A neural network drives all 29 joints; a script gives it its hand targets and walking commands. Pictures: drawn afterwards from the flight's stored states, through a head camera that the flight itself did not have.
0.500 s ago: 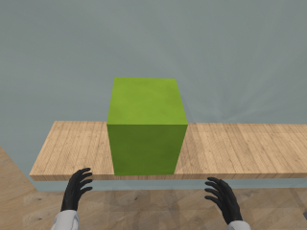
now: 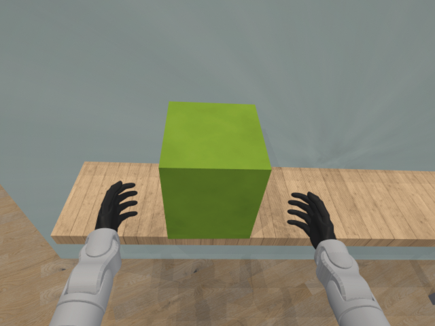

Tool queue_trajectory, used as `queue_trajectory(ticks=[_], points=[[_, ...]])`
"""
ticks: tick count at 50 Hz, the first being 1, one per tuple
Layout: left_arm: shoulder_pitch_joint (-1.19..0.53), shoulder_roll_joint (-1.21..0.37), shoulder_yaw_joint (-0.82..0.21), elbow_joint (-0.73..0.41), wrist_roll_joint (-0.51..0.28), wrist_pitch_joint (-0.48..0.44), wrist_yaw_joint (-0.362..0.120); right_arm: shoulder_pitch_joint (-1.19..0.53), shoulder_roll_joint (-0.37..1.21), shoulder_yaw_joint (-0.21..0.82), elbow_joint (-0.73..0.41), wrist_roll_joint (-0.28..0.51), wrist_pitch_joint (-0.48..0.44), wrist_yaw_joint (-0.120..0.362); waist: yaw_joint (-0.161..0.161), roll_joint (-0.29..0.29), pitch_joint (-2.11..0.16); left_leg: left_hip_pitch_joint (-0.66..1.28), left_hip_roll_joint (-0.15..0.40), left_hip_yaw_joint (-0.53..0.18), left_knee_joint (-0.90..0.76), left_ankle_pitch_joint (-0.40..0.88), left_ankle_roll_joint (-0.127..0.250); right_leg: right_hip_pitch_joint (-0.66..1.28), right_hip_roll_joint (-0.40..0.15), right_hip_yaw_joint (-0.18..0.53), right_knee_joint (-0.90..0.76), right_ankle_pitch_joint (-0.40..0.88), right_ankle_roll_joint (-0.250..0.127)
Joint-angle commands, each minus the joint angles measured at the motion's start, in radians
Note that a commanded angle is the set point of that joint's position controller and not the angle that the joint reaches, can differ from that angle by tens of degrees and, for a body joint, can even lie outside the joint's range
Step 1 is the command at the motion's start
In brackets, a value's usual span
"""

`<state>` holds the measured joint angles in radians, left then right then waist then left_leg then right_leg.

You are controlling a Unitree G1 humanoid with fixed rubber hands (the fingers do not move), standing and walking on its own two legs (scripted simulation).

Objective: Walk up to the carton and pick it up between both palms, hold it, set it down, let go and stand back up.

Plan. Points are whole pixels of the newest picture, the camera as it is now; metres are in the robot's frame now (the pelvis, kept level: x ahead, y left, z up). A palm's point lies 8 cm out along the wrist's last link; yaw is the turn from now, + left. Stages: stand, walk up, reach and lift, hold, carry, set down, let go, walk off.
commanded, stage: reach and lift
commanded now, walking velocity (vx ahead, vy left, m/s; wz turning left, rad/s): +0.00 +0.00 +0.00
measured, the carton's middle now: (210, 172) +0.47 +0.06 +0.01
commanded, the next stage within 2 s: none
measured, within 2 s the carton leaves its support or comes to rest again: neither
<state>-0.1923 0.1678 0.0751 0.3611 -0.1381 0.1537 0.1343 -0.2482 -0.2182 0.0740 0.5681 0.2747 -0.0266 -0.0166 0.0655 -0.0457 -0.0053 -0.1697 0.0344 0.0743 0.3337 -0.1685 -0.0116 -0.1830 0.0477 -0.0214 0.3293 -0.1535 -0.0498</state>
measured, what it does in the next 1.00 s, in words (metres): stands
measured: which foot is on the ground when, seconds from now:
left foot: down 0.00-1.00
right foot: down 0.00-1.00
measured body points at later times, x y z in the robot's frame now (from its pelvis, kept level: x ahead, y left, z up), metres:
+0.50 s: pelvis +0.00 +0.00 +0.00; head +0.04 +0.01 +0.45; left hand +0.37 +0.24 +0.09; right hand +0.43 -0.15 +0.09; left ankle +0.00 +0.12 -0.75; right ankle +0.01 -0.08 -0.75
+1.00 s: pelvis +0.01 +0.00 +0.00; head +0.05 +0.01 +0.45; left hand +0.43 +0.25 +0.15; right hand +0.48 -0.14 +0.14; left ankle +0.00 +0.12 -0.75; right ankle +0.01 -0.08 -0.75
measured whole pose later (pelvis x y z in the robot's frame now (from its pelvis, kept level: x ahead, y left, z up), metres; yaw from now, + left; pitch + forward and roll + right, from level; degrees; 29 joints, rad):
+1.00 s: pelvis +0.01 +0.00 +0.00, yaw +2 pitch +13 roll -1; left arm -0.81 0.29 0.10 0.54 -0.25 0.50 0.13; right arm -0.92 -0.35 0.03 0.84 0.34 0.33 -0.05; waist 0.08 -0.01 -0.14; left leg -0.42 0.04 0.04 0.34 -0.14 -0.01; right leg -0.39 0.05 -0.05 0.28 -0.11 -0.05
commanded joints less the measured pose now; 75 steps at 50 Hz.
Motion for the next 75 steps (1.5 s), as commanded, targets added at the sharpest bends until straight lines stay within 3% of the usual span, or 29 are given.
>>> queue_trajectory(ticks=[1, 11, 12, 15, 20, 29, 36, 44, 54, 55, 56, 57, 66, 71, 75], points=[[-0.389, 0.120, 0.032, -0.276, -0.007, -0.015, 0.003, -0.438, -0.170, -0.084, -0.248, -0.006, -0.024, -0.006, 0.002, 0.053, -0.383, 0.095, -0.029, -0.015, -0.029, 0.186, 0.000, 0.117, -0.017, 0.050, -0.034, 0.194, 0.065], [-0.548, 0.171, 0.063, -0.262, -0.031, 0.058, -0.011, -0.642, -0.189, -0.088, -0.229, -0.004, 0.047, -0.028, 0.018, 0.046, -0.531, 0.096, -0.029, -0.019, -0.004, 0.264, 0.020, 0.135, -0.018, 0.045, -0.022, 0.243, 0.066], [-0.591, 0.160, 0.047, -0.239, -0.022, 0.069, -0.008, -0.689, -0.228, -0.097, -0.162, 0.005, 0.065, -0.025, 0.022, 0.034, -0.514, 0.079, -0.024, -0.033, -0.016, 0.219, 0.002, 0.139, -0.011, 0.035, -0.036, 0.219, 0.079], [-0.653, 0.166, 0.038, -0.232, -0.039, 0.098, 0.004, -0.766, -0.245, -0.107, -0.149, 0.012, 0.090, -0.024, 0.017, 0.027, -0.534, 0.072, -0.022, -0.036, -0.018, 0.187, 0.000, 0.121, -0.010, 0.033, -0.041, 0.185, 0.082], [-0.720, 0.191, 0.059, -0.236, -0.037, 0.136, 0.000, -0.839, -0.264, -0.108, -0.160, 0.028, 0.119, -0.037, 0.020, 0.018, -0.664, 0.069, -0.037, -0.033, 0.014, 0.300, 0.017, 0.182, -0.007, 0.037, -0.016, 0.343, 0.090], [-0.820, 0.232, 0.108, -0.289, -0.019, 0.244, -0.018, -0.944, -0.289, -0.107, -0.143, 0.055, 0.202, -0.059, 0.015, 0.044, -0.737, 0.062, -0.050, -0.041, 0.020, 0.411, 0.023, 0.235, -0.009, 0.039, 0.000, 0.509, 0.091], [-0.912, 0.255, 0.101, -0.272, -0.042, 0.301, -0.023, -1.051, -0.317, -0.114, -0.117, 0.066, 0.260, -0.056, 0.008, 0.068, -0.772, 0.090, -0.047, -0.050, 0.032, 0.435, 0.013, 0.191, -0.006, 0.029, -0.005, 0.509, 0.082], [-1.062, 0.290, 0.075, -0.151, -0.090, 0.307, -0.011, -1.219, -0.348, -0.115, -0.038, 0.064, 0.292, -0.042, 0.013, 0.057, -0.824, 0.088, -0.037, -0.062, 0.051, 0.428, 0.011, 0.126, -0.003, 0.014, -0.002, 0.466, 0.082], [-1.244, 0.334, 0.056, 0.068, -0.128, 0.241, 0.008, -1.402, -0.358, -0.087, 0.120, 0.060, 0.292, -0.034, 0.032, 0.023, -0.926, 0.047, -0.025, -0.072, 0.064, 0.460, 0.028, 0.110, -0.012, 0.014, 0.013, 0.491, 0.096], [-1.124, 0.338, 0.076, 0.131, -0.099, 0.233, -0.004, -1.308, -0.300, -0.052, 0.102, 0.083, 0.280, -0.041, 0.065, -0.006, -0.939, 0.003, -0.041, -0.055, 0.070, 0.543, 0.067, 0.208, -0.019, 0.032, 0.038, 0.613, 0.100], [-1.180, 0.358, 0.098, 0.086, -0.098, 0.212, -0.013, -1.345, -0.321, -0.066, 0.096, 0.076, 0.270, -0.047, 0.057, -0.007, -0.982, -0.084, -0.049, -0.059, 0.037, 0.524, 0.073, 0.278, -0.029, 0.029, 0.060, 0.669, 0.106], [-1.202, 0.363, 0.104, 0.124, -0.086, 0.195, -0.017, -1.373, -0.316, -0.065, 0.113, 0.065, 0.267, -0.049, 0.057, -0.008, -0.990, -0.108, -0.048, -0.060, 0.021, 0.514, 0.078, 0.314, -0.036, 0.033, 0.071, 0.701, 0.109], [-1.261, 0.286, 0.036, 0.293, -0.104, 0.049, -0.021, -1.368, -0.300, -0.091, 0.278, 0.015, 0.191, -0.049, 0.018, 0.037, -0.937, 0.060, -0.021, -0.078, 0.064, 0.517, 0.022, 0.076, -0.012, 0.001, -0.008, 0.489, 0.064], [-1.210, 0.239, 0.043, 0.429, -0.070, -0.102, -0.039, -1.313, -0.260, -0.105, 0.342, -0.031, 0.084, -0.039, 0.019, 0.035, -0.904, -0.034, -0.021, -0.074, 0.052, 0.456, 0.017, 0.104, -0.028, 0.012, -0.010, 0.455, 0.056], [-1.255, 0.239, 0.018, 0.494, -0.089, -0.235, -0.030, -1.344, -0.257, -0.106, 0.355, -0.044, -0.016, -0.021, 0.023, 0.041, -0.984, -0.105, -0.019, -0.069, 0.057, 0.411, 0.009, 0.095, -0.032, 0.009, 0.027, 0.465, 0.067]])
